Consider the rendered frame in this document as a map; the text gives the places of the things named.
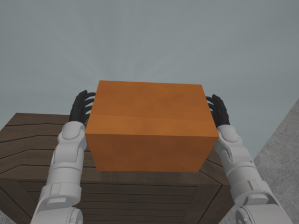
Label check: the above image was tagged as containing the robot left forearm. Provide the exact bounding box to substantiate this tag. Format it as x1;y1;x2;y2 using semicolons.
30;121;87;224

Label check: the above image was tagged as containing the robot left upper arm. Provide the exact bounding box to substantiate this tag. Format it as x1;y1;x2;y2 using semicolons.
32;207;83;224

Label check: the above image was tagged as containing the robot right upper arm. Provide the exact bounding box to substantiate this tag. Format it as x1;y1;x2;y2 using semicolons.
235;204;291;224

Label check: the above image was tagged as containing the robot right forearm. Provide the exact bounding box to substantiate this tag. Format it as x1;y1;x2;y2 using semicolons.
214;125;293;224

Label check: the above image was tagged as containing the pedestal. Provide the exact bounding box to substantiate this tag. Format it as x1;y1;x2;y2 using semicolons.
0;113;235;224

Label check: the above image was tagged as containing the robot right hand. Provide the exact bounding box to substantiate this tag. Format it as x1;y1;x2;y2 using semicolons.
206;94;230;128

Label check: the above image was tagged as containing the robot left hand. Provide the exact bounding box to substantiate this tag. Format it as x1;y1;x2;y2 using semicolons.
69;90;96;125

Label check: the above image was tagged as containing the carton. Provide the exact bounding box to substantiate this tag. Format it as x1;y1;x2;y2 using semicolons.
85;80;219;172

